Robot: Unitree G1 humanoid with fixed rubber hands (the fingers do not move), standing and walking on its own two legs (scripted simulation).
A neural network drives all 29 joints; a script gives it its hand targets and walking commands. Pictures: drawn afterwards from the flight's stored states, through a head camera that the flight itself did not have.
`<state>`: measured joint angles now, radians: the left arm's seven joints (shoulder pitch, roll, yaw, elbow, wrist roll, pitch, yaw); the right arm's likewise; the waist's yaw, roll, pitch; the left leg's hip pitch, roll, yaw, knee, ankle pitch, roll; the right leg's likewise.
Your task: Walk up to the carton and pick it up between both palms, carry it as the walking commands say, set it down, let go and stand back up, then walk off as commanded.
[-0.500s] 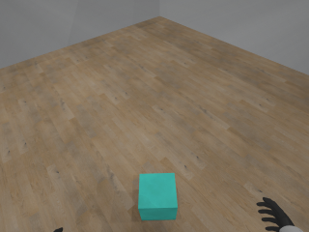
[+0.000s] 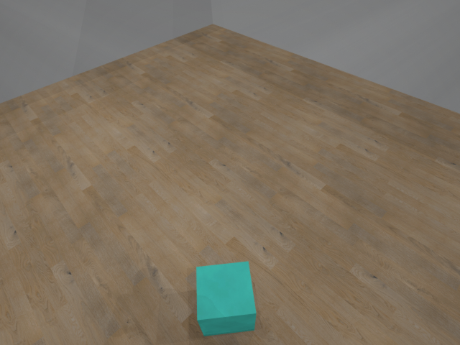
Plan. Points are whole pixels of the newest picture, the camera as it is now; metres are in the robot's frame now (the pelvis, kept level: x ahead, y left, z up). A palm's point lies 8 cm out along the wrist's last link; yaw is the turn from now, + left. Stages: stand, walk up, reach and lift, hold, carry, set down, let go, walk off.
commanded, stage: walk up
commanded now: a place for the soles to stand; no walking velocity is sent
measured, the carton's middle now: (225, 299) +0.43 +0.05 -0.67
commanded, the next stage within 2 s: stand in 0.40 s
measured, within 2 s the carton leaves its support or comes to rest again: neither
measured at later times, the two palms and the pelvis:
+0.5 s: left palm out of the picture +0.09 +0.30 -0.11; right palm out of the picture +0.09 -0.30 -0.12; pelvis +0.01 +0.00 +0.00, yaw +0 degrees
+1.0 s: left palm out of the picture +0.17 +0.29 -0.14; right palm (369, 328) +0.18 -0.24 -0.13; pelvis +0.00 +0.02 -0.04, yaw -1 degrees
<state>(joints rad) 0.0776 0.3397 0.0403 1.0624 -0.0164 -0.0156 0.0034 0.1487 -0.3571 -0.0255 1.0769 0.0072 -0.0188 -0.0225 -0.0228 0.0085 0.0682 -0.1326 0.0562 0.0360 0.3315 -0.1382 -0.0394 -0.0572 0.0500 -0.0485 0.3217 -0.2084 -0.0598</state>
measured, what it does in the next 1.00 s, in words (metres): stands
